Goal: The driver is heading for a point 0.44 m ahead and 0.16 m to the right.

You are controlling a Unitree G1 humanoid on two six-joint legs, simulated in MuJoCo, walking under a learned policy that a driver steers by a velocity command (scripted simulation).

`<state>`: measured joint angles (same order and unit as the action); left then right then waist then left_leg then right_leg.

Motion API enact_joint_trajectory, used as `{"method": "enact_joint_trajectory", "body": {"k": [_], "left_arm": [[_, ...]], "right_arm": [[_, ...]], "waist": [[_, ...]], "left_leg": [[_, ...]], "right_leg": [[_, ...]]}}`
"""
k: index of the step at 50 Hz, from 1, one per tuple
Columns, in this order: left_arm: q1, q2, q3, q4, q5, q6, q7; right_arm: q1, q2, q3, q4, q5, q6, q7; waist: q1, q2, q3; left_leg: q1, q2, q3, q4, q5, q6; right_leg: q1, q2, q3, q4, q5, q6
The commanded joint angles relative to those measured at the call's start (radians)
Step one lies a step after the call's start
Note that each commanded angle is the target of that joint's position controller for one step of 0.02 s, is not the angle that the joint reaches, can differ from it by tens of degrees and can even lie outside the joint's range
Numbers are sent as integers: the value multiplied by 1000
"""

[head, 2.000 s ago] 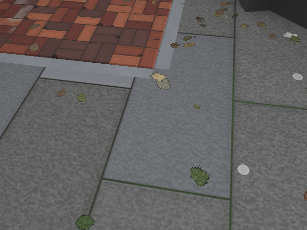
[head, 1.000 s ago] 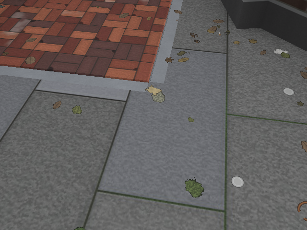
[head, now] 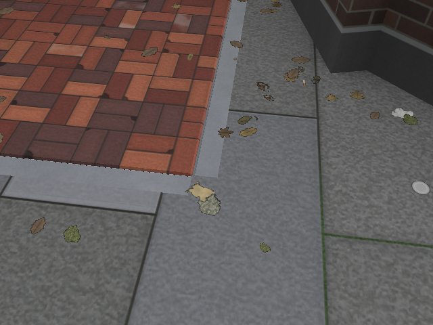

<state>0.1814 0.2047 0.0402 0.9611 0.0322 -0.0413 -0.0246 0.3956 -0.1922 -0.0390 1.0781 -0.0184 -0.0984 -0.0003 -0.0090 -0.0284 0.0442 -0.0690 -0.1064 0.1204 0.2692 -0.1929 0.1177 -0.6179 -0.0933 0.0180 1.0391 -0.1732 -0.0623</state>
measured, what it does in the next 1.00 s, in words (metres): walks ahead, turning right: right foot, then left foot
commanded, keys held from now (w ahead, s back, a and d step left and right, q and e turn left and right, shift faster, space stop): w+e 0.38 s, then no key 0.62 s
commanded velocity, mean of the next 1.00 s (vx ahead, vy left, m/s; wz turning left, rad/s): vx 0.30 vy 0.00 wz -0.27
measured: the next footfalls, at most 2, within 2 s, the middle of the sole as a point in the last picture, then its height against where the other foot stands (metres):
right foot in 0.28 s outside the picture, level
left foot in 0.76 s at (234, 307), level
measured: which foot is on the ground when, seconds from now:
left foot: down 0.00-0.30, up 0.32-0.74, down 0.76-1.00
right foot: up 0.00-0.26, down 0.28-0.78, up 0.80-1.00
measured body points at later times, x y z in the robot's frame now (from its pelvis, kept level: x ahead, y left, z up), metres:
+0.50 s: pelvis +0.28 -0.07 +0.00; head +0.31 -0.08 +0.45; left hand +0.37 +0.19 -0.14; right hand +0.33 -0.34 -0.14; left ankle +0.35 +0.09 -0.66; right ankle +0.27 -0.10 -0.74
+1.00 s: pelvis +0.42 -0.07 -0.01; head +0.45 -0.06 +0.44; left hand +0.54 +0.15 -0.16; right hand +0.41 -0.31 -0.15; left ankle +0.52 -0.02 -0.74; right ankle +0.36 -0.19 -0.72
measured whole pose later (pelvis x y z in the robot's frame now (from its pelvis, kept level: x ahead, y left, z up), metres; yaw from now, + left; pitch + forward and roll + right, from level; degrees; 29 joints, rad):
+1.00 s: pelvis +0.42 -0.07 -0.01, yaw -17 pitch -1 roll +0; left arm 0.21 0.20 0.02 1.03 0.02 0.03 0.03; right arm 0.24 -0.18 0.00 0.97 -0.02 -0.03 -0.03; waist 0.00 -0.02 0.06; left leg -0.29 -0.04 0.07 0.41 -0.10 0.09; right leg -0.27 0.02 0.05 0.73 -0.47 0.00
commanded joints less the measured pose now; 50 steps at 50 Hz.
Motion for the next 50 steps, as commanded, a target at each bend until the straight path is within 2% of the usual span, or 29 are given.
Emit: {"method": "enact_joint_trajectory", "body": {"k": [1, 7, 9, 11, 12, 13, 14, 15, 16, 17, 18, 19, 20, 22, 25, 29, 32, 34, 36, 37, 38, 39, 40, 41, 42, 43, 44, 46, 50], "left_arm": [[-38, 32, 3, -54, -9, 4, -9], [-213, 11, -13, -121, -12, -4, -17], [-215, 22, -8, -132, -8, -7, -15], [-142, 42, 4, -118, -3, -9, -8], [-57, 60, 15, -95, -2, -11, -4], [59, 85, 30, -58, 1, -16, -2], [198, 133, 53, -21, 15, -20, 3], [271, 238, 84, -23, 23, -16, 15], [250, 266, 92, -31, 1, -1, 9], [191, 234, 86, -28, -20, 6, 12], [135, 184, 74, -38, -24, 4, 14], [91, 143, 63, -44, -20, 0, 16], [69, 118, 53, -48, -26, -9, 23], [85, 114, 44, -42, -30, -33, 25], [139, 146, 45, -23, -27, -41, 24], [181, 124, 28, -15, -26, -24, 33], [216, 121, 20, -1, -17, -16, 45], [214, 119, 17, 8, -9, -11, 55], [188, 128, 17, 11, -8, -12, 62], [166, 136, 18, 11, -16, -14, 64], [145, 142, 17, 5, -27, -20, 62], [214, 107, 9, -9, -40, -26, 59], [345, 59, 6, 40, -62, -4, 57], [295, 115, 16, 53, -27, 19, 59], [232, 104, 18, 49, -7, 29, 55], [198, 84, 13, 48, -2, 39, 50], [180, 71, 10, 49, -2, 52, 47], [211, 43, -3, 77, -4, 73, 48], [177, 42, -11, 100, -17, 89, 62]], "right_arm": [[28, -89, -7, -43, 1, -20, -5], [124, -90, 1, -18, -1, -21, -25], [127, -106, -1, -14, -5, -16, -34], [108, -134, -8, -18, -6, -9, -45], [95, -149, -12, -23, -9, -1, -48], [84, -164, -17, -32, -9, 7, -46], [52, -170, -19, -55, -3, 8, -41], [60, -98, -7, -110, 10, 2, -25], [35, -106, -14, -162, 19, -7, -11], [-71, -137, -19, -188, 5, -17, -6], [-106, -137, -18, -205, 11, -30, -2], [-102, -128, -20, -199, 7, -27, -4], [-84, -118, -19, -196, -9, -9, -6], [-41, -88, -16, -188, -26, 33, -4], [-82, -79, -14, -211, -21, 56, -1], [-212, -80, -4, -253, -6, 61, 0], [-265, -85, 4, -262, 1, 58, -7], [-253, -96, 4, -252, 1, 52, -13], [-168, -119, -4, -218, -2, 41, -23], [-101, -125, -7, -191, -5, 32, -29], [-15, -137, -11, -162, -11, 17, -35], [52, -204, -22, -152, -15, 8, -37], [24, -178, -14, -155, 7, 25, -30], [-29, -134, 1, -170, 22, 33, -19], [-105, -107, 10, -178, 17, 39, -20], [-158, -80, 22, -182, 8, 45, -25], [-185, -75, 27, -180, 3, 51, -33], [-186, -92, 26, -163, -7, 59, -35], [-136, -135, 13, -132, 0, 70, -32]], "waist": [[8, 61, 77], [-46, 79, 81], [-33, 88, 67], [9, 119, 13], [46, 131, -33], [92, 139, -95], [167, 115, -159], [159, -55, -260], [121, -139, -324], [104, -10, -180], [76, 31, -86], [29, 89, -26], [-7, 93, -2], [-36, 66, -21], [-32, 7, -37], [21, -51, -46], [56, -60, -56], [52, -61, -50], [12, -60, -52], [-27, -45, -57], [-73, 0, -93], [-47, 142, -202], [-11, 261, -317], [1, 128, -256], [16, 89, -149], [34, 65, -93], [50, 96, -56], [62, 146, -56], [29, 144, -79]], "left_leg": [[-68, 275, -134, -181, 240, 58], [102, 300, -15, -134, 484, 18], [179, 320, 16, -61, 677, 10], [228, 337, 45, 87, 979, 0], [233, 343, 57, 216, 1062, -1], [201, 343, 65, 385, 1022, -2], [40, 329, 80, 621, 825, -19], [-284, 225, 96, 988, 194, -56], [-581, 39, -72, 1228, -339, -79], [-692, 131, -170, 1196, -226, -64], [-670, 167, -162, 1113, -137, -65], [-610, 195, -159, 1025, -106, -75], [-544, 209, -154, 971, -106, -95], [-457, 202, -132, 902, -117, -125], [-455, 176, -88, 778, -25, -139], [-457, 152, -59, 566, 119, -126], [-440, 129, -53, 441, 171, -107], [-406, 114, -63, 386, 129, -89], [-313, 93, -75, 309, 71, -59], [-240, 92, -80, 210, 121, -43], [-83, 147, -127, 115, 398, -23], [141, 362, -312, 203, 980, 58], [219, 535, -505, 201, 1198, 242], [90, 503, -501, 138, 956, 245], [-24, 455, -442, 86, 736, 215], [-117, 407, -383, 32, 559, 173], [-192, 362, -328, -9, 428, 134], [-229, 294, -258, -25, 289, 87], [-210, 297, -296, -53, -16, 71]], "right_leg": [[-49, 2, -13, -120, 125, 10], [-20, 52, -118, -385, 198, -20], [12, 84, -148, -429, 128, -48], [110, 143, -185, -440, 23, -88], [193, 175, -195, -453, -23, -113], [324, 196, -185, -504, -26, -141], [543, 147, -93, -567, -18, -187], [815, -132, 294, -576, -36, -292], [950, -280, 753, -724, 12, -424], [855, -233, 594, -756, -15, -373], [716, -202, 481, -787, 47, -326], [599, -150, 394, -809, 154, -278], [516, -111, 305, -808, 336, -251], [451, -70, 191, -782, 656, -225], [445, -11, 89, -755, 899, -165], [507, 28, 48, -736, 904, -70], [595, 3, 63, -708, 893, -56], [628, -24, 83, -669, 906, -62], [639, -46, 113, -588, 959, -65], [639, -39, 115, -518, 938, -57], [579, -6, 102, -405, 805, -38], [443, 82, 67, -197, 299, -10], [331, 216, 31, -1, -439, 20], [312, 192, 81, 53, -474, 13], [294, 172, 90, 58, -427, 19], [311, 144, 90, 3, -380, 30], [349, 123, 80, -74, -344, 43], [409, 131, 24, -208, -324, 64], [438, 119, -8, -381, -244, 63]]}}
